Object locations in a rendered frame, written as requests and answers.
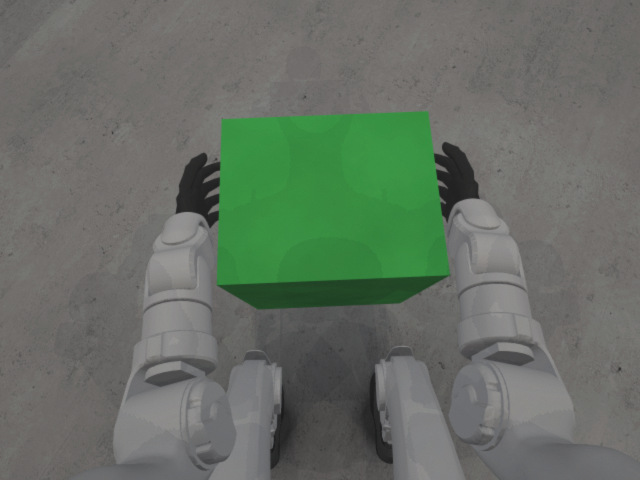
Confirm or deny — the right robot hand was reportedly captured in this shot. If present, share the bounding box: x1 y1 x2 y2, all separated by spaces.
434 142 480 223

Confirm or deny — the left robot foot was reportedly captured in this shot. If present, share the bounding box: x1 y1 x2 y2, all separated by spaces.
270 386 284 470

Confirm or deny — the robot left forearm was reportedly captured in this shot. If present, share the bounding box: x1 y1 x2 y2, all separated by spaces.
113 212 218 464

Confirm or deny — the right robot upper arm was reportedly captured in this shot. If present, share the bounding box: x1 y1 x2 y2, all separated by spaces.
449 359 640 480

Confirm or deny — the carton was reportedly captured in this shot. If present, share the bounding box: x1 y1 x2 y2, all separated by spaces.
217 111 450 309

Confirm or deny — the left robot hand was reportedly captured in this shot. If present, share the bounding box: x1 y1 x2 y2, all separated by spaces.
176 153 220 228

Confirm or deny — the right robot shin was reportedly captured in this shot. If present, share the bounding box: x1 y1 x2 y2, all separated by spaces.
380 346 430 442

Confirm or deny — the left robot upper arm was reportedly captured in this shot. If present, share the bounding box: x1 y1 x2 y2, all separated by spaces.
69 377 237 480

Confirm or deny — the robot right forearm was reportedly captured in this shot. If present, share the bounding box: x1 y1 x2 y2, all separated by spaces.
446 198 575 433

